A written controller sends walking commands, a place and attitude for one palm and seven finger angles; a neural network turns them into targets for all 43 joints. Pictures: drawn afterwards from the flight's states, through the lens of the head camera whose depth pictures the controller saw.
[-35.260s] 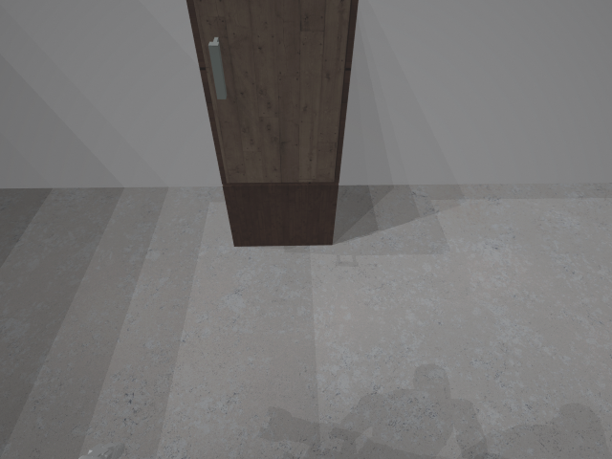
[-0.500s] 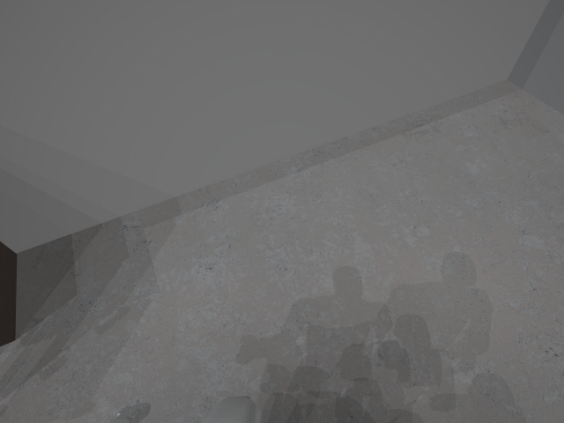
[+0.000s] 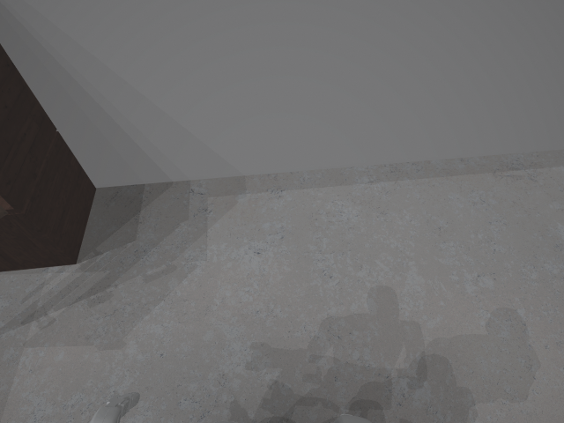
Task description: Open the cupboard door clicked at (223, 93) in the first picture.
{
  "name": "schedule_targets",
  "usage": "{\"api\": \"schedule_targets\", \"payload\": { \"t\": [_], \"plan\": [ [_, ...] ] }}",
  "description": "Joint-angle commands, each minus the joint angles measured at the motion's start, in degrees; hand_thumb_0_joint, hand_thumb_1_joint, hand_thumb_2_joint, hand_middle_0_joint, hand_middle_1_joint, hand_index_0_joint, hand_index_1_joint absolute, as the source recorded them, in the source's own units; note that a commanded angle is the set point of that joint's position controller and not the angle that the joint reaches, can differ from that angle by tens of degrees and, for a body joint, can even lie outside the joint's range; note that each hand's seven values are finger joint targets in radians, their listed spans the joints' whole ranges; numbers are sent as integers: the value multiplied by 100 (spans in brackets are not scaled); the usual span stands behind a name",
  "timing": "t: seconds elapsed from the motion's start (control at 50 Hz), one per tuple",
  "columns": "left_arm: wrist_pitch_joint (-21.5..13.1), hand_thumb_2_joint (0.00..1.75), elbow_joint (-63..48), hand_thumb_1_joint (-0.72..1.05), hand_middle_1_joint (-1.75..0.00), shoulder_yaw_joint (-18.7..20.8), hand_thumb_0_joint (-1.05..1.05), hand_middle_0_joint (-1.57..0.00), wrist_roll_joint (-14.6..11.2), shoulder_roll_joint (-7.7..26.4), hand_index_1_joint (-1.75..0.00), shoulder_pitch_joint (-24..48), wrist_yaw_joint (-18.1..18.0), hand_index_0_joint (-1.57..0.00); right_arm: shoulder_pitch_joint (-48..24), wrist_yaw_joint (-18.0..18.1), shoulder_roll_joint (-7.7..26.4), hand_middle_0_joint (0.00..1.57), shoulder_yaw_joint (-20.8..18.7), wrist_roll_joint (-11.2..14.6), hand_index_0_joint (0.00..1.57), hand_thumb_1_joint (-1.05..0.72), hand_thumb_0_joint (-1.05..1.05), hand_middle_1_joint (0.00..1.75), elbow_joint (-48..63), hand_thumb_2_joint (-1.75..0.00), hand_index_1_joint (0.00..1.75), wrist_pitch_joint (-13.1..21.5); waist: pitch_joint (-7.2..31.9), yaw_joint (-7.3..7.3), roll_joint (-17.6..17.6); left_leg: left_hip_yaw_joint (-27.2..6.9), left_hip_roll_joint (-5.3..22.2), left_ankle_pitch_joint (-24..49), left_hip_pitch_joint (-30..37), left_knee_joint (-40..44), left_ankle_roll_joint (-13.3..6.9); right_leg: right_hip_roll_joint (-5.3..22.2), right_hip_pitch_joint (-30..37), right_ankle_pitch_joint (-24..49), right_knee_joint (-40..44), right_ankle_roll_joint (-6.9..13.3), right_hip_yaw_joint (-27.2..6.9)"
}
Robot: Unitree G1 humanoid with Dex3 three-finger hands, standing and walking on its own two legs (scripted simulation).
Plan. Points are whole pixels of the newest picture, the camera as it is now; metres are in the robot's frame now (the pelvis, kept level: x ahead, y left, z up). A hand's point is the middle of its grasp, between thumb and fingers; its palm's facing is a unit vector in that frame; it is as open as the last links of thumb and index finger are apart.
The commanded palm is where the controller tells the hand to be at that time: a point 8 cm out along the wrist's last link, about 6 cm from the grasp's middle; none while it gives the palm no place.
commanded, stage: turn to face it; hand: left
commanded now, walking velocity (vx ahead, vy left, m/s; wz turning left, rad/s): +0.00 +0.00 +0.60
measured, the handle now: out of the picture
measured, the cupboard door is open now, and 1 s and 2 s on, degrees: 45 45 45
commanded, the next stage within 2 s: take the last steps up to it in 1.54 s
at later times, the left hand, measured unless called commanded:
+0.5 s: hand out of the picture -0.01 +0.22 -0.19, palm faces +0.34 -0.91 -0.22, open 7.4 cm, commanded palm none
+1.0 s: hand out of the picture +0.00 +0.18 -0.14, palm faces +0.57 -0.78 -0.26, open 7.4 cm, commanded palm none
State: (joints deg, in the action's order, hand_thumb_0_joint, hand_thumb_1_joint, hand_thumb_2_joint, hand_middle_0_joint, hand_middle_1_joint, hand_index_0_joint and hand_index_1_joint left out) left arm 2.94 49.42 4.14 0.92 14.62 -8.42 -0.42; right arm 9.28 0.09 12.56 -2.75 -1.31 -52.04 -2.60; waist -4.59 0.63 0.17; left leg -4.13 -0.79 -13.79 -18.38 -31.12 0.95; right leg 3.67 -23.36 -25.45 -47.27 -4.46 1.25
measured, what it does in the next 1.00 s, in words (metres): steps on the spot, turning left: right foot, then left foot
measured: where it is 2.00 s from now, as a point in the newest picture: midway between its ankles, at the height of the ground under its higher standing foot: outside the picture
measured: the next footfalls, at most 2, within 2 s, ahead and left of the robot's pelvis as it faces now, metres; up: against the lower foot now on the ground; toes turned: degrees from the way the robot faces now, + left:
right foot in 0.04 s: +0.06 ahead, -0.14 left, +0.00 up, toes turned -1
left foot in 0.40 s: +0.03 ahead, +0.11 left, +0.00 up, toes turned +21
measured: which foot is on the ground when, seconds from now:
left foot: down 0.00-0.04, up 0.06-0.38, down 0.40-0.82, up 0.84-1.00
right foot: up 0.00-0.02, down 0.04-0.40, up 0.42-0.82, down 0.84-1.00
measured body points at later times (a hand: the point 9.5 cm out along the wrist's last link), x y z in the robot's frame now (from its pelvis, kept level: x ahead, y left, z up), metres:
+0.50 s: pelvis +0.01 +0.00 -0.01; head +0.04 +0.05 +0.44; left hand -0.03 +0.27 -0.17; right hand +0.20 -0.21 -0.12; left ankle -0.01 +0.10 -0.73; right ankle +0.01 -0.14 -0.68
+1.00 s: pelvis +0.03 -0.04 +0.01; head +0.07 -0.03 +0.46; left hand -0.03 +0.22 -0.12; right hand +0.23 -0.23 -0.14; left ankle -0.05 +0.06 -0.65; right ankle +0.09 -0.15 -0.73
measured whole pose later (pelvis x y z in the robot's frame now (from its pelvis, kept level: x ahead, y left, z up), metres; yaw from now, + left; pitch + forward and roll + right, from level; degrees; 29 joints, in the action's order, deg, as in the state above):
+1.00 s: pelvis +0.03 -0.04 +0.01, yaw +37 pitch +0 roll +2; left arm 1.0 49.5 2.0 1.4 11.0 -10.2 -1.2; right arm 11.0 -1.3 14.9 -5.3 -0.7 -54.6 -5.0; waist -4.6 2.3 -0.2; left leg 0.6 -0.3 -24.9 -28.7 -62.1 3.7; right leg 5.7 -11.6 -16.7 -28.6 -0.6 7.1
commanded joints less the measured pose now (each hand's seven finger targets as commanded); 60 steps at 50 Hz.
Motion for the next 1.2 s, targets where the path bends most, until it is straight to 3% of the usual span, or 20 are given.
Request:
{"api": "schedule_targets", "payload": {
  "t": [0.0,0.02,0.04,0.14,0.26,0.34,0.36,0.38,0.4,0.52,0.76,0.78,0.8,0.82,0.92,1.02,1.1,1.14,1.16,1.18],
  "plan": [
    [-243,90,-242,90,-30,170,0,-20,-6,631,-30,-961,-53,-20,-416,15,1054,20,-377,47,20,-90,0,30,594,-90,30,74,781,-428,-74,-960,564,125,-940,39,-420,102,2104,997,2482,122,-159],
    [-302,90,-270,90,-30,283,0,-20,96,1215,-30,-1072,-112,-20,-356,-28,638,20,-327,95,20,-90,0,30,694,-90,30,68,742,-499,1540,-4,-211,-1348,-1875,-1297,37,1644,2502,474,3342,630,-1864],
    [-291,90,-354,90,-30,257,0,-20,73,1372,-30,-927,-129,-20,-515,-64,777,20,-347,54,20,-90,0,30,757,-90,30,66,587,-509,1847,192,-161,-2136,-1735,-2786,112,2508,1678,779,3569,1182,-2487],
    [-330,90,-532,90,-30,44,0,-20,26,627,-30,-120,-130,-20,-209,-190,556,20,-317,26,20,-90,0,30,407,-90,30,-72,243,23,1329,383,274,-1007,-1465,-3650,271,1448,1189,2458,3024,983,-256],
    [-347,90,-228,90,-30,167,0,-20,76,965,-30,-853,-126,-20,-633,-211,305,20,-162,83,20,-90,0,30,536,-90,30,15,706,-369,1016,988,134,-1238,-850,-1385,281,1700,2255,4133,2302,1066,172],
    [-306,90,-174,90,-30,218,0,-20,19,987,-30,-703,-67,-20,-140,-177,530,20,-196,72,20,-90,0,30,459,-90,30,87,835,-76,1043,1043,62,-109,408,187,119,1618,1646,3699,1528,646,612],
    [-273,90,-255,90,-30,199,0,-20,-29,856,-30,-600,-46,-20,201,-159,845,20,-276,56,20,-90,0,30,392,-90,30,127,1013,154,298,516,440,759,1330,667,-71,1436,836,2888,775,368,826],
    [-246,90,-480,90,-30,109,0,-20,-65,443,-30,-480,-1,-20,674,-105,1505,20,-453,5,20,-90,0,30,332,-90,30,171,1229,422,-1534,-1679,2020,2641,2204,902,-864,568,-753,-227,-607,-108,1056],
    [-186,90,-653,90,-30,30,0,-20,-23,385,-30,-10,-39,-20,1047,-26,1756,20,-512,22,20,-90,0,30,189,-90,30,126,1271,586,-1561,-2082,2516,3635,2080,930,-1485,336,-1162,-1366,-1501,-74,371],
    [-118,90,-286,90,-30,95,0,-20,16,424,-30,-146,11,-20,187,122,1127,20,-278,26,20,-90,0,30,351,-90,30,243,885,42,-952,-919,1339,2393,1175,1046,-944,251,-925,322,-1843,-59,-158],
    [-201,90,-322,90,-30,96,0,-20,-58,448,-30,-446,-66,-20,-79,35,1170,20,-406,19,20,-90,0,30,389,-90,30,95,754,-205,-787,-1630,881,1168,-233,675,-719,-327,1483,936,1791,73,55],
    [-255,90,-284,90,-30,162,0,-20,-33,684,-30,-719,-103,-20,-148,10,999,20,-392,61,20,-90,0,30,453,-90,30,94,855,-359,-290,-1423,564,572,-831,191,-460,109,2281,1074,2627,166,-367],
    [-309,90,-267,90,-30,264,0,-20,53,1193,-30,-830,-157,-20,-85,-20,612,20,-343,115,20,-90,0,30,544,-90,30,102,912,-413,1340,-383,-182,-1002,-1787,-1037,-8,1576,2865,901,3283,632,-1816],
    [-295,90,-337,90,-30,256,0,-20,67,1360,-30,-714,-165,-20,-193,-49,730,20,-378,74,20,-90,0,30,608,-90,30,89,760,-408,1691,131,-269,-2070,-1683,-2469,135,2532,2052,1335,3430,1220,-2308],
    [-326,90,-454,90,-30,42,0,-20,13,654,-30,-20,-144,-20,-29,-178,567,20,-334,42,20,-90,0,30,320,-90,30,-69,311,50,1341,357,228,-1075,-1472,-3557,285,1467,1435,2903,2930,1043,-223],
    [-341,90,-206,90,-30,134,0,-20,73,893,-30,-678,-130,-20,-541,-215,331,20,-202,72,20,-90,0,30,441,-90,30,-10,543,-317,1071,904,144,-1240,-925,-1690,306,1611,2086,3815,2464,1028,106],
    [-317,90,-85,90,-30,185,0,-20,44,1019,-30,-746,-80,-20,-261,-170,414,20,-171,69,20,-90,0,30,402,-90,30,69,690,-179,1131,1096,-15,-511,65,-249,166,1582,1800,4004,1800,773,379],
    [-265,90,-189,90,-30,156,0,-20,-37,781,-30,-596,-45,-20,320,-130,968,20,-304,38,20,-90,0,30,287,-90,30,144,1009,205,-55,117,738,1138,1581,710,-199,1173,519,2505,530,244,838],
    [-232,90,-420,90,-30,25,0,-20,-71,357,-30,-384,-15,-20,784,-73,1582,20,-459,0,20,-90,0,30,236,-90,30,168,1118,462,-1726,-1870,2219,3045,2092,995,-1040,382,-843,-944,-761,-146,924],
    [-155,90,-517,90,-30,-2,0,-20,-30,411,-30,-51,-56,-20,1021,0,1736,20,-471,4,20,-90,0,30,99,-90,30,133,1183,547,-1366,-1887,2502,3281,1801,953,-1486,359,-866,-1316,-1463,-9,204]
  ]
}}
